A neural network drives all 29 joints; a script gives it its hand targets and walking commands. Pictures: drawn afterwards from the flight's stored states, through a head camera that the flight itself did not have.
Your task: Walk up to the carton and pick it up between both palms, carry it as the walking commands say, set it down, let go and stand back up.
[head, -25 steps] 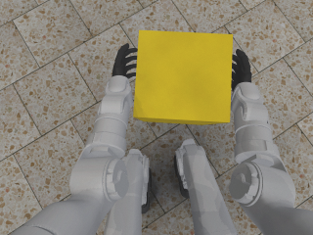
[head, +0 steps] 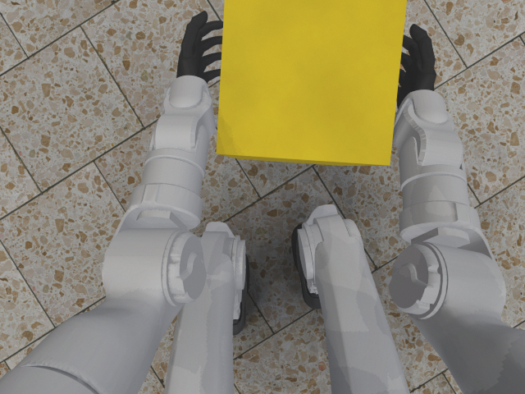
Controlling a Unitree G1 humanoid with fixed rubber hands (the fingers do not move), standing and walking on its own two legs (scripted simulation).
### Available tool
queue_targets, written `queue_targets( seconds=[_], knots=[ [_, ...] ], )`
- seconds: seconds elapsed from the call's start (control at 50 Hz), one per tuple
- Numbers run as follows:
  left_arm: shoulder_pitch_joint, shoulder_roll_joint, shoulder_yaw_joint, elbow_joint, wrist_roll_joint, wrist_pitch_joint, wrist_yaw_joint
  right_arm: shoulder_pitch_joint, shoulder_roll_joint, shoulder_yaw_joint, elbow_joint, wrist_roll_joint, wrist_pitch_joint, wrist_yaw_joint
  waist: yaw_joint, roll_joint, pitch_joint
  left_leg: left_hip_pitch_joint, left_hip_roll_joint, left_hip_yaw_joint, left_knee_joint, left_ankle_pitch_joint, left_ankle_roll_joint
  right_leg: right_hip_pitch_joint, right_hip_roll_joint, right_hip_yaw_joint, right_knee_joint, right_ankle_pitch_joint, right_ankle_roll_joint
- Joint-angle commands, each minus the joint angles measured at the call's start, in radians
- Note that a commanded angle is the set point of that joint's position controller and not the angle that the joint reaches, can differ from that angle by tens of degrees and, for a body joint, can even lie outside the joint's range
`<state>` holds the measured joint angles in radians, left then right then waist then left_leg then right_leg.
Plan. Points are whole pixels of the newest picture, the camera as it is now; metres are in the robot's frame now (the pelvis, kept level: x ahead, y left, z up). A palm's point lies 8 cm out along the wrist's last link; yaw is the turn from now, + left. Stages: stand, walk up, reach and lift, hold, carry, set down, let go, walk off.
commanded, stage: set down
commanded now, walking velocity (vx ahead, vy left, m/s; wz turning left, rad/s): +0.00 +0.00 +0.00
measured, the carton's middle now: (298, 100) +0.49 -0.08 -0.17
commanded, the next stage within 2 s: none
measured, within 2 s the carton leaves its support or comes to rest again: neither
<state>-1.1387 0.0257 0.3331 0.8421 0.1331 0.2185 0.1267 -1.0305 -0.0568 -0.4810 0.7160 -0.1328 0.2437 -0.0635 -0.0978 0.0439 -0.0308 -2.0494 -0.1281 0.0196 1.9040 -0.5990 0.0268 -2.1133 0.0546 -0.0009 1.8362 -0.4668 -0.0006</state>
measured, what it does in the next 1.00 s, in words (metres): lowers itself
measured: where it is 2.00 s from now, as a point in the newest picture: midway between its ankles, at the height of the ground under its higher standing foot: (273, 292)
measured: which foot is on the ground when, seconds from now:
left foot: down 0.00-1.00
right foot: down 0.00-1.00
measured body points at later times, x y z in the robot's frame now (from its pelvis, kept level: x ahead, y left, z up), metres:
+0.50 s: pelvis -0.01 +0.01 -0.05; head +0.34 -0.01 +0.22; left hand +0.55 +0.06 -0.21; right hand +0.49 -0.23 -0.20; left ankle +0.08 +0.09 -0.43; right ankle +0.12 -0.11 -0.43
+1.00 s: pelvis -0.02 +0.00 -0.08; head +0.31 -0.03 +0.21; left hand +0.55 +0.06 -0.21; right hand +0.50 -0.23 -0.21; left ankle +0.08 +0.09 -0.43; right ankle +0.12 -0.11 -0.43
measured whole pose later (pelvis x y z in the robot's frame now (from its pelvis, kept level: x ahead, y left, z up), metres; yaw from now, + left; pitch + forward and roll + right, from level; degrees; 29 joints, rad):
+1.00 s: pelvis -0.02 +0.00 -0.08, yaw +0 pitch +35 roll -1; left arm -1.42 0.16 0.29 1.03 0.08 0.25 0.13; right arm -1.32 -0.17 -0.44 0.89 -0.10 0.30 -0.09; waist -0.11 0.06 0.26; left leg -2.18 -0.14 0.03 2.20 -0.62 0.03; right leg -2.24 0.05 -0.03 2.11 -0.47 0.00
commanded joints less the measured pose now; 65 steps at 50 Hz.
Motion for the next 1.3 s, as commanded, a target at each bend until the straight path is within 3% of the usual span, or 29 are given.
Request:
queue_targets(
  seconds=[0.0,0.02,0.06,0.14,0.2,0.26,0.3,0.32,0.34,0.42,0.44,0.48,0.6,0.64,0.66,0.74,0.76,0.78,0.8,0.82,0.84,0.92,1.02,1.04,1.06,1.08,1.16,1.18,1.28],
  knots=[
    [-0.599,-0.84,-0.35,0.016,-0.05,-0.004,-0.193,-0.654,0.872,0.427,-0.009,0.079,0.006,0.185,-0.031,0.004,-0.958,0.283,-0.082,-0.036,-0.16,0.16,-0.001,0.701,0.086,0.003,-0.086,0.238,0.035],
    [-0.631,-0.832,-0.339,0.012,-0.046,0.003,-0.207,-0.639,0.831,0.397,0.017,0.052,0.011,0.191,-0.067,0.032,-0.915,0.198,-0.082,-0.014,-0.143,0.133,-0.007,0.718,0.08,0.027,-0.101,0.241,0.025],
    [-0.679,-0.829,-0.367,-0.055,-0.08,-0.019,-0.207,-0.735,0.839,0.441,-0.056,0.073,0.002,0.185,-0.068,-0.005,-1.02,0.233,-0.075,-0.038,-0.13,0.154,0.003,0.71,0.08,-0.004,-0.046,0.252,0.036],
    [-0.672,-0.848,-0.359,0.001,-0.071,0.006,-0.191,-0.792,0.823,0.454,-0.073,0.117,-0.001,0.212,-0.023,0.03,-0.998,0.281,-0.078,-0.028,-0.12,0.174,0.002,0.664,0.076,-0.008,-0.027,0.256,0.032],
    [-0.663,-0.862,-0.325,0.081,-0.058,0.024,-0.204,-0.734,0.761,0.374,0.033,0.04,0.019,0.22,-0.1,0.032,-0.881,0.219,-0.075,-0.035,-0.109,0.109,-0.007,0.597,0.07,-0.014,-0.022,0.193,0.018],
    [-0.718,-0.856,-0.387,-0.009,-0.112,-0.003,-0.208,-0.759,0.778,0.423,-0.028,0.052,-0.005,0.225,-0.116,-0.014,-1.058,0.265,-0.073,-0.058,-0.063,0.219,-0.016,0.641,0.063,-0.042,0.042,0.316,0.026],
    [-0.692,-0.851,-0.379,0.02,-0.124,-0.008,-0.207,-0.766,0.783,0.442,-0.018,0.08,-0.003,0.229,-0.103,-0.009,-1.025,0.253,-0.085,-0.045,-0.057,0.249,-0.017,0.656,0.064,-0.038,0.046,0.36,0.029],
    [-0.709,-0.89,-0.37,0.05,-0.12,0.0,-0.201,-0.804,0.745,0.403,-0.044,0.069,-0.018,0.237,-0.133,0.034,-1.004,0.268,-0.081,-0.071,-0.059,0.221,-0.006,0.567,0.062,-0.048,0.067,0.314,0.024],
    [-0.681,-0.878,-0.373,0.06,-0.116,-0.003,-0.2,-0.809,0.748,0.429,-0.032,0.073,-0.017,0.241,-0.134,-0.004,-0.995,0.264,-0.084,-0.07,-0.034,0.239,-0.006,0.564,0.059,-0.042,0.069,0.318,0.019],
    [-0.819,-0.787,-0.437,-0.046,-0.144,-0.022,-0.179,-0.823,0.777,0.47,-0.028,0.164,-0.014,0.256,-0.073,0.058,-1.063,0.346,-0.063,-0.046,-0.009,0.312,-0.014,0.567,0.046,-0.036,0.1,0.394,0.024],
    [-0.823,-0.821,-0.468,-0.07,-0.163,-0.031,-0.171,-0.843,0.777,0.497,-0.071,0.165,-0.026,0.249,-0.114,0.008,-1.13,0.356,-0.061,-0.061,0.014,0.348,-0.014,0.578,0.049,-0.051,0.12,0.411,0.024],
    [-0.845,-0.801,-0.487,-0.082,-0.172,-0.027,-0.169,-0.88,0.755,0.503,-0.077,0.194,-0.028,0.247,-0.071,0.049,-1.177,0.393,-0.061,-0.047,0.015,0.315,-0.008,0.587,0.045,-0.053,0.135,0.382,0.026],
    [-0.949,-0.796,-0.604,-0.18,-0.253,0.008,-0.173,-1.029,0.735,0.62,-0.167,0.29,-0.015,0.215,-0.072,0.033,-1.516,0.589,-0.04,-0.018,0.082,0.272,-0.015,0.822,0.04,-0.051,0.179,0.356,0.026],
    [-1.008,-0.852,-0.678,-0.294,-0.352,-0.01,-0.163,-1.085,0.782,0.66,-0.288,0.347,-0.02,0.193,-0.121,-0.015,-1.679,0.63,-0.056,-0.01,0.134,0.43,-0.013,0.963,0.05,-0.061,0.209,0.564,0.031],
    [-1.036,-0.814,-0.67,-0.349,-0.341,-0.013,-0.151,-1.086,0.786,0.674,-0.289,0.36,-0.013,0.186,-0.098,-0.028,-1.74,0.664,-0.052,-0.016,0.138,0.445,-0.01,1.026,0.053,-0.066,0.229,0.602,0.037],
    [-0.874,-0.868,-0.521,-0.025,-0.268,0.023,-0.203,-1.047,0.782,0.607,-0.111,0.27,0.007,0.2,-0.064,-0.052,-1.065,0.256,-0.064,0.01,0.116,0.178,0.019,0.767,0.041,-0.01,0.148,0.274,0.016],
    [-0.828,-0.868,-0.477,0.047,-0.243,0.037,-0.232,-1.051,0.793,0.593,-0.064,0.231,0.02,0.206,-0.071,-0.116,-0.911,0.159,-0.062,-0.01,0.097,0.1,0.032,0.724,0.04,-0.008,0.127,0.197,0.022],
    [-0.835,-0.837,-0.412,0.1,-0.195,0.039,-0.259,-1.053,0.822,0.562,-0.061,0.221,0.021,0.218,-0.026,-0.103,-0.809,0.119,-0.056,0.006,0.11,0.071,0.036,0.655,0.045,0.009,0.118,0.157,0.027],
    [-0.857,-0.833,-0.42,0.076,-0.213,0.026,-0.267,-1.005,0.802,0.548,-0.027,0.204,0.017,0.223,-0.076,-0.12,-0.825,0.16,-0.052,-0.02,0.101,0.075,0.035,0.643,0.045,-0.026,0.147,0.17,0.026],
    [-0.865,-0.829,-0.416,0.088,-0.2,0.027,-0.271,-1.01,0.786,0.521,-0.047,0.208,0.014,0.228,-0.068,-0.027,-0.864,0.197,-0.051,-0.015,0.106,0.09,0.027,0.657,0.041,-0.017,0.153,0.198,0.021],
    [-0.917,-0.817,-0.417,0.044,-0.207,0.014,-0.267,-0.939,0.82,0.493,0.049,0.187,0.025,0.231,-0.095,-0.051,-0.853,0.166,-0.05,-0.023,0.098,0.09,0.022,0.667,0.044,-0.025,0.157,0.218,0.015],
    [-0.835,-0.786,-0.315,0.144,-0.127,0.016,-0.271,-0.853,0.805,0.355,0.14,0.115,0.026,0.257,-0.073,0.049,-0.655,0.088,-0.057,-0.032,0.059,0.074,0.018,0.476,0.052,-0.022,0.136,0.159,0.006],
    [-0.819,-0.801,-0.317,0.105,-0.131,-0.017,-0.251,-0.818,0.784,0.333,0.126,0.078,0.007,0.263,-0.106,0.029,-0.737,0.064,-0.059,-0.035,0.061,0.123,0.008,0.507,0.05,-0.025,0.148,0.234,0.004],
    [-0.835,-0.773,-0.314,0.11,-0.109,-0.014,-0.25,-0.836,0.762,0.327,0.12,0.083,0.004,0.266,-0.073,0.072,-0.728,0.056,-0.054,-0.03,0.063,0.13,0.0,0.486,0.047,-0.007,0.153,0.249,-0.001],
    [-0.849,-0.769,-0.338,0.071,-0.117,-0.026,-0.24,-0.812,0.77,0.325,0.136,0.089,0.0,0.272,-0.102,0.045,-0.741,0.069,-0.042,-0.052,0.05,0.162,0.006,0.481,0.051,-0.03,0.173,0.299,0.007],
    [-0.848,-0.781,-0.335,0.051,-0.124,-0.029,-0.233,-0.852,0.778,0.361,0.075,0.108,-0.007,0.278,-0.058,0.053,-0.773,0.106,-0.049,-0.043,0.038,0.163,0.007,0.492,0.048,-0.021,0.162,0.279,0.009],
    [-0.854,-0.784,-0.421,0.017,-0.147,-0.046,-0.216,-0.935,0.801,0.438,0.03,0.18,-0.017,0.278,-0.048,0.061,-0.87,0.166,-0.046,-0.031,0.072,0.225,0.005,0.498,0.051,-0.016,0.179,0.319,0.013],
    [-0.936,-0.775,-0.489,-0.07,-0.199,-0.062,-0.205,-0.923,0.769,0.44,-0.002,0.2,-0.041,0.273,-0.086,0.083,-0.964,0.224,-0.044,-0.041,0.07,0.258,-0.003,0.52,0.043,-0.033,0.21,0.368,0.012],
    [-0.93,-0.788,-0.586,-0.125,-0.248,-0.064,-0.171,-0.985,0.708,0.499,-0.079,0.292,-0.08,0.233,-0.092,0.107,-1.249,0.458,-0.049,-0.035,0.122,0.386,-0.028,0.597,0.052,-0.055,0.223,0.449,0.014]
  ],
)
